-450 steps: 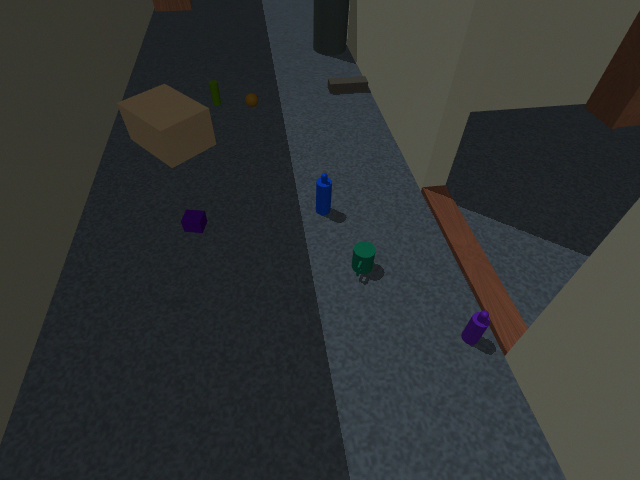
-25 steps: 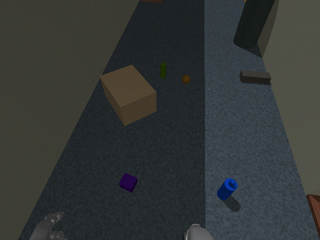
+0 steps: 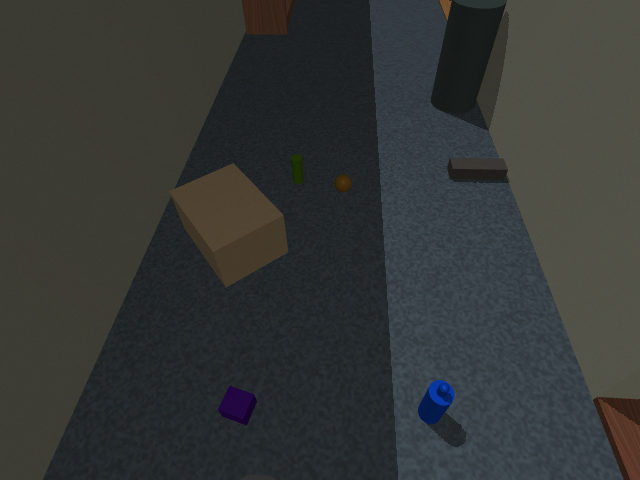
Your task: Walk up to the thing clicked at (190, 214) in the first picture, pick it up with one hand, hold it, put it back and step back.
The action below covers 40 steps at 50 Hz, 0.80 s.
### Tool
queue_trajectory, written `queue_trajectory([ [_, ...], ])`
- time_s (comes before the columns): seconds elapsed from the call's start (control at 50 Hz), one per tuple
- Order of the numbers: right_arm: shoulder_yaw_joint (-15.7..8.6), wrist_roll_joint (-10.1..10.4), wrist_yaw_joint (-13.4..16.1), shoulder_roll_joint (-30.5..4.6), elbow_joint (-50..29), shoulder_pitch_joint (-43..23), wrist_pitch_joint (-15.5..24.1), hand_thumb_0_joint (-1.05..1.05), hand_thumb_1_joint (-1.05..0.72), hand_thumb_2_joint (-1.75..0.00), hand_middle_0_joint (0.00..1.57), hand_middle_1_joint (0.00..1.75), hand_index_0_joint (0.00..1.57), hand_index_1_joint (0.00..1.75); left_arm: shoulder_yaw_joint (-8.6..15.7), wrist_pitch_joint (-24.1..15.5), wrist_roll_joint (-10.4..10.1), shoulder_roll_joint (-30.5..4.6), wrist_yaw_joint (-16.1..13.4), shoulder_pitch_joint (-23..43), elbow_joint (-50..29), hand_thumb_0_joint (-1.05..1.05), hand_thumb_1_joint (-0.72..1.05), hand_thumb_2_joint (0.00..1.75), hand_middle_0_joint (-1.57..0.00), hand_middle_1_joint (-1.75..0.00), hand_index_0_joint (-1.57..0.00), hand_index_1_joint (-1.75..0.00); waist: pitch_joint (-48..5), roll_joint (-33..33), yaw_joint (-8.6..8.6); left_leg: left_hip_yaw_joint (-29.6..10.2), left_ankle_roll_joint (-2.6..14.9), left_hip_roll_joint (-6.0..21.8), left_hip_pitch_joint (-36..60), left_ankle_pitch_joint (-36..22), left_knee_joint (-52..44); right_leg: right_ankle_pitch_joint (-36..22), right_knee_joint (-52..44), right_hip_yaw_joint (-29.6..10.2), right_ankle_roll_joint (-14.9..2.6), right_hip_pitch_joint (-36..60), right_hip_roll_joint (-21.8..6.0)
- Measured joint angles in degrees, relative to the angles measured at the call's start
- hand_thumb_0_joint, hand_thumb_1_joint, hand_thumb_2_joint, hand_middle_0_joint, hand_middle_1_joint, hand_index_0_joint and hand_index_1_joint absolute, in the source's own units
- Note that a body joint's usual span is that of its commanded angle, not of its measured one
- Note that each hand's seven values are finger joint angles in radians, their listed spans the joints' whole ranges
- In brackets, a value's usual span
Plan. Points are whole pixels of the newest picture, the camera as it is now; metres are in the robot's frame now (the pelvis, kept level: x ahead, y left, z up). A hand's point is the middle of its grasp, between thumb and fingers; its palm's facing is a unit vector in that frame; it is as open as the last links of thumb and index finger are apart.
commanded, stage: walk up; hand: left
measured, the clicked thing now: (238, 405) +0.45 +0.27 -0.74
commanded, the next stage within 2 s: stand in 1.98 s
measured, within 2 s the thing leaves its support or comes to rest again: neither
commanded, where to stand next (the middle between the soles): +0.05 +0.03 m, yaw +1 degrees
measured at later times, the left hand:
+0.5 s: hand out of the picture +0.04 +0.27 -0.17, palm faces -0.05 -0.90 -0.44, open 7.3 cm
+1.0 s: hand out of the picture -0.03 +0.32 -0.16, palm faces +0.01 -0.93 -0.36, open 7.4 cm
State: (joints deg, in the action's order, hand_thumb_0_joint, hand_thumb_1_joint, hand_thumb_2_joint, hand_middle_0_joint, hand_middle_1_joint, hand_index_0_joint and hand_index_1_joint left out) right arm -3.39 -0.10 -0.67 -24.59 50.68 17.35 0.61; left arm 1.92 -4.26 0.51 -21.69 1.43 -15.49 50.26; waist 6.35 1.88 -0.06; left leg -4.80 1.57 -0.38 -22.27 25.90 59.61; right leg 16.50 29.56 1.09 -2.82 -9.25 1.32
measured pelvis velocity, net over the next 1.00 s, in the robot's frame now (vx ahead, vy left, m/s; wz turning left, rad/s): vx -0.03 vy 0.04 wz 0.05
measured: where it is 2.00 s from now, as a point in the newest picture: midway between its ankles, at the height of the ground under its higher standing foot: outside the picture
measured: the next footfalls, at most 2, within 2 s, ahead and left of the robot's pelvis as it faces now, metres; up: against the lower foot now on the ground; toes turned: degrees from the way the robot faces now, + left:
left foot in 0.22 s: +0.13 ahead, +0.14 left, +0.00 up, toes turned -1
right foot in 0.48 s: -0.04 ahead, -0.10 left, +0.00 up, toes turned -1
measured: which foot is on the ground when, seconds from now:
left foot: up 0.00-0.20, down 0.22-0.50, up 0.52-0.84, down 0.86-1.00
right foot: down 0.00-0.24, up 0.26-0.46, down 0.48-0.88, up 0.90-1.00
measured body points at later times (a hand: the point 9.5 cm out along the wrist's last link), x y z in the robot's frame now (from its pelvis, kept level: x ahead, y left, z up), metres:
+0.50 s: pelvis -0.05 +0.00 -0.04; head +0.01 -0.02 +0.41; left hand +0.05 +0.32 -0.14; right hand +0.09 -0.30 -0.16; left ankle +0.09 +0.13 -0.73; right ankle -0.08 -0.10 -0.74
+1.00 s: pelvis -0.03 +0.04 -0.01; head -0.02 +0.06 +0.44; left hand -0.03 +0.37 -0.13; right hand +0.07 -0.28 -0.10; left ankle -0.01 +0.15 -0.74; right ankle -0.02 -0.10 -0.68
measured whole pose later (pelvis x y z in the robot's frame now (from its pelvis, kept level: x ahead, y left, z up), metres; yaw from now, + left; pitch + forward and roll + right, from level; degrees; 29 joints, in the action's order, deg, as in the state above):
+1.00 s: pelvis -0.03 +0.04 -0.01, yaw +3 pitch -4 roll +1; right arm -3.2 -0.6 -1.3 -22.7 48.3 16.6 4.5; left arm 2.6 0.1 0.7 -25.0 2.0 -21.1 51.3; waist 5.4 -2.9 0.7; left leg 1.4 1.5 -0.7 -12.1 15.5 31.5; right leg 25.3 58.0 -4.2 -2.1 -22.4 -1.0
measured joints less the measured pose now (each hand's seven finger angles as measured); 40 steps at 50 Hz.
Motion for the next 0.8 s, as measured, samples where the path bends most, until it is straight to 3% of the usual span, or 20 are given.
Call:
queue_trajectory([
  [0.08, 0.41, 0.63, 0.59, 0.40, -0.60, -3.11, 0.27, 0.01, -0.91, -0.90, 0.20, 0.29, 0.20, 0.30, -0.97, 1.06, -0.04, 0.78, -1.10, 0.90, -0.07, 0.01, 0.90, 0.89, -0.21, -0.30, -0.21, -0.30, 1.12, 0.70, 0.25, -0.42, -1.38, 0.77, -2.76, -4.55, -8.38, 0.15, -0.36, -0.36, 0.22, 0.72, 0.00],
  [0.16, 1.20, 0.56, 1.15, 1.67, -0.96, -5.87, -0.83, 0.01, -0.91, -0.90, 0.20, 0.29, 0.20, 0.30, -1.28, 3.81, -0.57, 0.74, -1.66, 3.47, -1.44, 0.01, 0.90, 0.89, -0.21, -0.30, -0.21, -0.30, 2.91, -0.26, 0.49, 2.15, -0.94, 0.28, -2.46, -7.46, -15.19, 2.82, 4.64, -0.38, 0.67, -1.84, -0.76],
  [0.22, 1.32, -0.08, 1.08, 2.13, -1.44, -6.56, -1.27, 0.01, -0.91, -0.90, 0.21, 0.29, 0.20, 0.30, -1.40, 5.24, -1.31, 0.29, -1.99, 5.09, -2.34, 0.01, 0.90, 0.89, -0.21, -0.30, -0.21, -0.30, 3.10, -0.60, 0.20, 3.61, -0.21, -0.04, 0.67, -16.81, -22.57, 6.30, 10.99, 0.11, 1.30, -5.13, -0.81],
  [0.26, 1.09, -0.59, 1.02, 3.07, -1.60, -8.07, -1.80, 0.01, -0.91, -0.90, 0.21, 0.30, 0.20, 0.30, -0.96, 5.88, -2.17, -0.35, -2.51, 7.32, -2.39, 0.01, 0.90, 0.89, -0.21, -0.30, -0.21, -0.30, 4.71, -2.36, 0.41, 4.31, -0.85, -0.84, 0.03, -14.22, -21.36, 7.02, 16.42, -1.60, 1.50, -8.00, -1.20],
  [0.32, 1.09, -0.50, 0.67, 3.70, -3.12, -10.32, -2.31, 0.01, -0.90, -0.90, 0.21, 0.30, 0.20, 0.30, -0.28, 6.49, -2.51, -0.64, -3.32, 9.80, -2.36, 0.01, 0.91, 0.89, -0.21, -0.30, -0.21, -0.30, 7.00, -2.68, 0.09, 4.25, -0.54, -0.40, -1.55, -14.02, -20.20, 16.43, 29.47, -4.76, 1.37, -12.59, 1.60],
  [0.38, 1.03, -1.07, 0.82, 3.76, -5.02, -11.99, -3.14, 0.01, -0.90, -0.90, 0.21, 0.30, 0.20, 0.30, 0.08, 6.30, -2.49, -0.62, -3.35, 9.91, -2.14, 0.01, 0.91, 0.89, -0.21, -0.30, -0.21, -0.30, 6.96, -1.96, -0.15, 4.40, -0.45, 0.58, -3.49, -15.43, -20.45, 17.64, 34.77, -4.39, 1.55, -14.18, 1.96],
  [0.42, 0.92, -1.64, 0.60, 3.56, -5.96, -12.92, -3.37, 0.01, -0.90, -0.90, 0.21, 0.30, 0.20, 0.30, 0.26, 5.74, -2.09, -0.54, -3.11, 9.03, -1.73, 0.01, 0.91, 0.89, -0.21, -0.30, -0.21, -0.30, 6.43, -1.31, -0.18, 4.73, -0.57, 1.18, -4.89, -16.10, -20.24, 17.17, 30.40, -3.09, 1.81, -12.36, 0.79],
  [0.46, 0.81, -2.04, 0.05, 3.29, -6.71, -13.21, -3.62, 0.01, -0.90, -0.90, 0.21, 0.30, 0.20, 0.30, 0.45, 4.92, -1.42, -0.52, -2.82, 7.50, -0.87, 0.01, 0.91, 0.89, -0.21, -0.30, -0.21, -0.30, 5.36, -0.59, -0.17, 4.95, -0.90, 1.72, -6.48, -16.21, -19.11, 15.19, 20.13, -1.80, 1.89, -8.23, -0.15],
  [0.5, 0.41, -2.06, -0.27, 2.43, -6.61, -13.17, -4.21, 0.01, -0.90, -0.90, 0.21, 0.30, 0.20, 0.30, 0.75, 3.90, -0.23, 0.45, -2.85, 6.00, 0.64, 0.00, 0.91, 0.89, -0.21, -0.30, -0.21, -0.30, 5.21, 2.38, -0.64, 2.97, -0.57, 2.92, -7.78, -13.59, -15.95, 10.40, 15.07, 0.03, 1.29, -5.74, 1.34],
  [0.52, 0.12, -2.04, -0.17, 2.47, -5.93, -12.54, -4.62, 0.01, -0.90, -0.90, 0.21, 0.30, 0.20, 0.30, 0.70, 3.71, 0.60, 0.77, -2.78, 4.82, 1.04, 0.00, 0.91, 0.89, -0.21, -0.30, -0.21, -0.30, 4.50, 2.92, -0.63, 1.23, -0.56, 1.85, -8.33, -8.52, -13.90, 10.15, 15.30, 0.49, 1.00, -5.76, 1.42],
  [0.56, 0.03, -1.73, -0.11, 2.57, -4.10, -11.05, -5.34, 0.01, -0.90, -0.90, 0.21, 0.30, 0.20, 0.30, 0.66, 3.38, 1.53, 0.88, -2.86, 2.28, 1.62, 0.01, 0.91, 0.89, -0.21, -0.30, -0.21, -0.30, 2.83, 1.82, 0.99, -1.97, -1.05, -1.98, -9.28, -1.99, -6.85, 9.61, 14.96, -0.83, 0.65, -5.96, 0.14],
  [0.62, -0.44, -0.72, -0.24, 1.54, -1.88, -8.58, -4.43, 0.01, -0.91, -0.90, 0.21, 0.30, 0.20, 0.30, 1.10, 2.95, 1.97, 1.44, -2.88, 0.05, 3.00, 0.01, 0.90, 0.89, -0.21, -0.30, -0.21, -0.30, 1.84, 2.24, 1.37, -4.57, -1.38, -4.13, -8.68, -2.64, -0.97, 7.02, 10.61, -0.81, 1.01, -4.22, -1.26],
  [0.8, -0.52, -1.39, -2.52, 0.15, 3.32, -1.02, -1.59, 0.01, -0.91, -0.90, 0.21, 0.30, 0.20, 0.30, 2.49, 1.42, 1.88, -1.48, 0.35, -5.85, -0.70, 0.01, 0.90, 0.89, -0.21, -0.30, -0.21, -0.30, -0.89, -0.01, 3.14, 3.04, -1.54, -0.02, 2.15, -0.69, -16.01, 4.69, 2.69, 2.11, 1.37, 0.59, -4.51],
])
